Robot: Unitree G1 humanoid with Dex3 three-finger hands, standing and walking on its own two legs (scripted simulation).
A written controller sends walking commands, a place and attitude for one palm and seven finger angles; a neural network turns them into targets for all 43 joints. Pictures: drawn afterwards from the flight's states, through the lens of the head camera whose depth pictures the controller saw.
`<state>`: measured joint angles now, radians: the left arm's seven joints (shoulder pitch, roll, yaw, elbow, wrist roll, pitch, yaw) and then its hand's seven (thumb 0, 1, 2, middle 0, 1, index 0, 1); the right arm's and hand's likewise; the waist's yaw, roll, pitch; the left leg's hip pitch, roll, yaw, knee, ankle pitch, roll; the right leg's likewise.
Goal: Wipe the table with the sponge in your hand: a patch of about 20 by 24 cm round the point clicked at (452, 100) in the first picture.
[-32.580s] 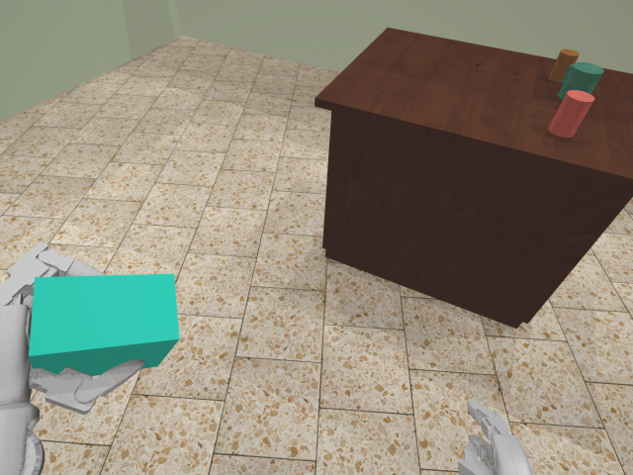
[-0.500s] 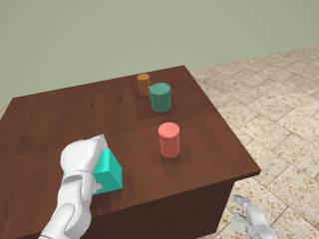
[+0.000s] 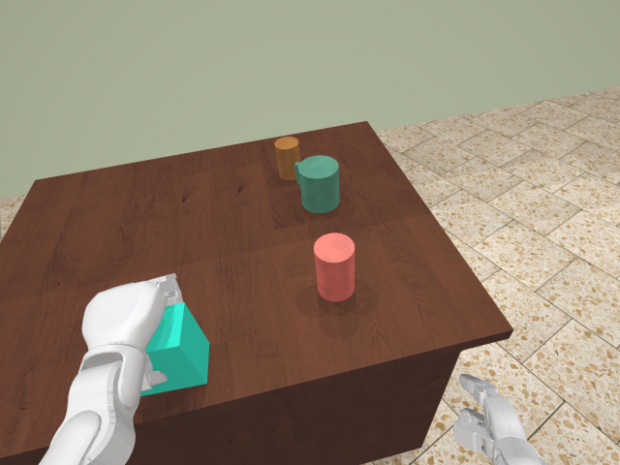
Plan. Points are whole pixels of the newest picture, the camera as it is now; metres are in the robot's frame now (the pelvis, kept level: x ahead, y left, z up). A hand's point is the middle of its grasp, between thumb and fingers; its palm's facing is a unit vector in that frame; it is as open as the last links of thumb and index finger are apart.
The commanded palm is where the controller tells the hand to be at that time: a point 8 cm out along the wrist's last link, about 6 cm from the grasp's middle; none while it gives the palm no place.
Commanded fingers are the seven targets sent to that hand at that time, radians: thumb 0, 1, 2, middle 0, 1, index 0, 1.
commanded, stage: wipe forward along the middle lane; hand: left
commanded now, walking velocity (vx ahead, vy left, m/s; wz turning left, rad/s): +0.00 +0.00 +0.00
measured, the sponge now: (159, 358) +0.23 +0.26 +0.01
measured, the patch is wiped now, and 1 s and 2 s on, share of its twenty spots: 0.95 0.95 0.95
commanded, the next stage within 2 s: slide back across to the first lane in 1.64 s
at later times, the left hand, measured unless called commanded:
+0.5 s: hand (133, 307) +0.28 +0.30 +0.06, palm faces -0.05 -0.06 -1.00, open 10.4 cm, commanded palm +0.26 +0.30 +0.11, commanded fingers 0.00 0.10 1.30 -1.20 -1.60 -1.20 -1.60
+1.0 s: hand (138, 277) +0.33 +0.32 +0.06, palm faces -0.09 -0.04 -1.00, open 10.4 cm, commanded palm +0.32 +0.31 +0.11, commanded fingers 0.00 0.10 1.30 -1.20 -1.60 -1.20 -1.60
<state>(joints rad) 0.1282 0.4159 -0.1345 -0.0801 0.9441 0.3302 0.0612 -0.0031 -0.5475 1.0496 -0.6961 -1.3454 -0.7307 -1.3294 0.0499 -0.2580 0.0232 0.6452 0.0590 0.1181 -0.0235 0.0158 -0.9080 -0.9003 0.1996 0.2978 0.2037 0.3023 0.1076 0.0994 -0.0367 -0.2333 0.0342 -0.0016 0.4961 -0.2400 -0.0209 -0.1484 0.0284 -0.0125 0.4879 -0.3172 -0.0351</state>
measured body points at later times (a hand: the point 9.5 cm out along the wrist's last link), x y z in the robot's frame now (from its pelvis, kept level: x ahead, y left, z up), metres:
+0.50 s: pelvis -0.01 +0.00 +0.00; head -0.01 -0.03 +0.45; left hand +0.27 +0.30 +0.12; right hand +0.21 -0.22 -0.10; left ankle +0.02 +0.14 -0.74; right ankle -0.03 -0.10 -0.74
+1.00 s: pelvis -0.02 +0.01 +0.00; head -0.01 +0.00 +0.45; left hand +0.33 +0.32 +0.12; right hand +0.15 -0.23 -0.12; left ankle +0.02 +0.14 -0.74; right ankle -0.03 -0.10 -0.74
